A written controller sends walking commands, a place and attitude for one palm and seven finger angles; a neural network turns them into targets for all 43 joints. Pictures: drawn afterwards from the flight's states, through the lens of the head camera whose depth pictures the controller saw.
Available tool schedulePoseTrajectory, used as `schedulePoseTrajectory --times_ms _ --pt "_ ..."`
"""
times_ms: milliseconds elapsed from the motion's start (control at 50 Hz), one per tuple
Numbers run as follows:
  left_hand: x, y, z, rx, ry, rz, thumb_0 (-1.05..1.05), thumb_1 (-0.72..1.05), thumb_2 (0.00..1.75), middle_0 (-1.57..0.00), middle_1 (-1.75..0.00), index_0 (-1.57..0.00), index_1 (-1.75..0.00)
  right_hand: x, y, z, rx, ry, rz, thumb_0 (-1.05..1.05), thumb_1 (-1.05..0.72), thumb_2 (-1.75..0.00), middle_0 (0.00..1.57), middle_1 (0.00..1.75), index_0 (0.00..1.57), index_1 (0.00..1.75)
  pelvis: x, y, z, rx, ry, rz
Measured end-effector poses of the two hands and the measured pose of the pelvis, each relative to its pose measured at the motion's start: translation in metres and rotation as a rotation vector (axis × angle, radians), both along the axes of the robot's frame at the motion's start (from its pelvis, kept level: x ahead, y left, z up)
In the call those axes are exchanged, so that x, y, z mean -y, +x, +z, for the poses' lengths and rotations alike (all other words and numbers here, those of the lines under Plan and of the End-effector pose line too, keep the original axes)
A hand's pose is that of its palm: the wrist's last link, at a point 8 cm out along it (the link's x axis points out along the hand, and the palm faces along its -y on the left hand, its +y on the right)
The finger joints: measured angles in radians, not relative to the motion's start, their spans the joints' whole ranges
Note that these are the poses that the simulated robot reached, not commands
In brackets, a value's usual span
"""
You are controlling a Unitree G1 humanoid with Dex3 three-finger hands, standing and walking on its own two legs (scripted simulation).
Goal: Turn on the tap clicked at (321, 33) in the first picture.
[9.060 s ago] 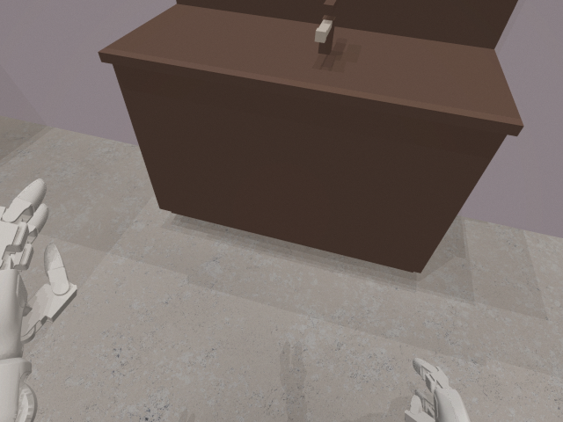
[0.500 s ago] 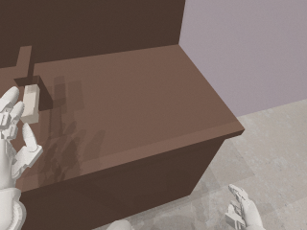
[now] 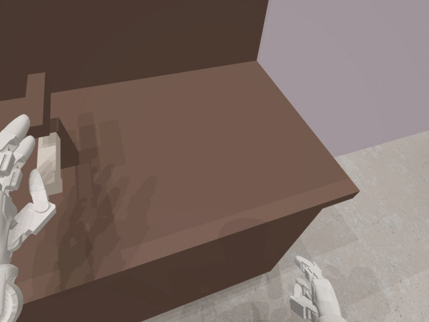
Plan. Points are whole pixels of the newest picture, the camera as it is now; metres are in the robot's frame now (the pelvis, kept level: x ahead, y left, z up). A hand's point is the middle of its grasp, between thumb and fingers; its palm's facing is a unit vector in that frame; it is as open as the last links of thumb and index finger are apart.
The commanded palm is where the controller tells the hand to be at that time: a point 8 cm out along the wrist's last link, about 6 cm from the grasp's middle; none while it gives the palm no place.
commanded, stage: come to a stop and stand still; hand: left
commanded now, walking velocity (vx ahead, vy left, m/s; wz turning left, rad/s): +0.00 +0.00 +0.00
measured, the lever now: (48, 183) +0.28 +0.29 +0.12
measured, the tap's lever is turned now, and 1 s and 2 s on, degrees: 0 0 0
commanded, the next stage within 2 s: look again from close up in 0.98 s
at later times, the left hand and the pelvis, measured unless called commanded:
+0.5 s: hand (27, 200) +0.22 +0.27 +0.17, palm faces +0.40 -0.83 -0.39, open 7.4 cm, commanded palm +0.16 +0.29 +0.17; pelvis +0.00 +0.01 -0.01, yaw -1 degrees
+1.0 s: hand (15, 200) +0.23 +0.29 +0.16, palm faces +0.38 -0.84 -0.38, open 7.4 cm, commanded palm +0.17 +0.32 +0.17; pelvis +0.01 +0.04 +0.00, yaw +0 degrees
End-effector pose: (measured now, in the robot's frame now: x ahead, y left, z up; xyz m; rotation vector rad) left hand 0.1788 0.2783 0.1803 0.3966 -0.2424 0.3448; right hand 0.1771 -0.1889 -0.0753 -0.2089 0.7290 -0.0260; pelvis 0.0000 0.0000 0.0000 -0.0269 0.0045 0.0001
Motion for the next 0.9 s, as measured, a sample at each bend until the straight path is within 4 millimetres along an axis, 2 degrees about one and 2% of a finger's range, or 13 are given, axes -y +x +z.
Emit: schedulePoseTrajectory --times_ms 20,40,80,120,140,180,280,300,320,420,520,720,900 --pt "0.000 0.000 0.003 0.006 0.012 0.000 0.01 0.89 0.90 -0.21 -0.30 -0.21 -0.30 0.004 0.001 0.001 0.003 -0.003 -0.007 0.02 -0.90 -0.90 0.20 0.30 0.20 0.30 0.001 0.001 0.000 0.001 -0.002 0.001" --pt "-0.004 0.003 0.012 0.017 0.103 -0.003 0.01 0.89 0.90 -0.21 -0.30 -0.21 -0.30 0.008 0.001 0.001 0.012 -0.021 0.005 0.02 -0.90 -0.90 0.20 0.30 0.20 0.30 0.003 0.001 -0.001 -0.002 -0.005 0.007" --pt "-0.025 0.014 0.039 0.108 0.247 0.031 0.01 0.88 0.90 -0.22 -0.30 -0.22 -0.30 0.018 0.000 -0.003 0.001 -0.045 0.020 0.02 -0.90 -0.90 0.20 0.30 0.20 0.30 0.007 -0.004 -0.003 0.001 -0.003 0.020" --pt "-0.044 0.022 0.056 0.179 0.270 0.096 0.01 0.88 0.90 -0.22 -0.30 -0.22 -0.30 0.031 -0.003 -0.005 -0.012 -0.056 0.015 0.02 -0.91 -0.90 0.20 0.30 0.20 0.30 0.010 -0.008 -0.005 0.005 0.003 0.010" --pt "-0.049 0.025 0.058 0.190 0.256 0.115 0.01 0.88 0.90 -0.22 -0.30 -0.22 -0.30 0.037 -0.005 -0.004 -0.007 -0.054 0.002 0.02 -0.91 -0.90 0.20 0.30 0.20 0.30 0.009 -0.008 -0.005 0.005 0.005 0.001" --pt "-0.045 0.027 0.048 0.156 0.203 0.110 0.01 0.89 0.90 -0.21 -0.30 -0.21 -0.30 0.049 -0.010 -0.002 0.017 -0.037 -0.041 0.02 -0.91 -0.90 0.20 0.30 0.20 0.30 0.006 -0.007 -0.005 0.007 0.009 -0.018" --pt "0.009 0.016 -0.017 -0.090 0.055 -0.080 0.01 0.90 0.90 -0.20 -0.30 -0.20 -0.29 0.066 -0.026 0.003 0.057 -0.038 -0.141 0.02 -0.91 -0.90 0.20 0.30 0.20 0.30 -0.004 -0.001 -0.005 0.025 0.011 -0.035" --pt "0.014 0.012 -0.025 -0.113 0.040 -0.102 0.01 0.90 0.90 -0.19 -0.30 -0.21 -0.30 0.066 -0.029 0.003 0.053 -0.048 -0.154 0.02 -0.91 -0.90 0.20 0.30 0.20 0.30 -0.004 -0.001 -0.006 0.026 0.011 -0.032" --pt "0.015 0.010 -0.025 -0.093 0.038 -0.109 0.01 0.89 0.90 -0.18 -0.30 -0.21 -0.30 0.065 -0.032 0.004 0.047 -0.060 -0.160 0.02 -0.91 -0.90 0.20 0.30 0.20 0.30 -0.004 -0.001 -0.006 0.027 0.012 -0.029" --pt "-0.008 0.006 -0.008 0.022 0.072 -0.064 0.01 0.88 0.90 -0.18 -0.30 -0.22 -0.30 0.052 -0.037 0.006 0.012 -0.098 -0.136 0.02 -0.91 -0.90 0.20 0.30 0.20 0.30 -0.006 -0.001 -0.006 0.030 0.006 -0.014" --pt "-0.035 0.005 0.001 0.061 0.097 0.016 0.01 0.89 0.90 -0.19 -0.30 -0.22 -0.30 0.029 -0.029 0.001 0.012 -0.071 -0.083 0.02 -0.91 -0.90 0.20 0.30 0.20 0.30 -0.016 0.000 -0.005 0.026 -0.003 -0.009" --pt "-0.044 0.007 -0.025 -0.024 0.019 -0.004 0.01 0.89 0.90 -0.21 -0.30 -0.21 -0.30 -0.020 0.002 0.005 0.046 -0.027 0.006 0.02 -0.91 -0.90 0.20 0.30 0.20 0.30 -0.036 0.006 -0.004 0.022 0.004 -0.002" --pt "-0.054 0.010 -0.007 0.054 0.063 -0.009 0.01 0.89 0.90 -0.21 -0.30 -0.21 -0.30 -0.035 0.023 0.016 0.086 -0.030 0.045 0.02 -0.91 -0.90 0.20 0.30 0.20 0.30 -0.042 0.009 -0.003 0.018 0.002 0.007"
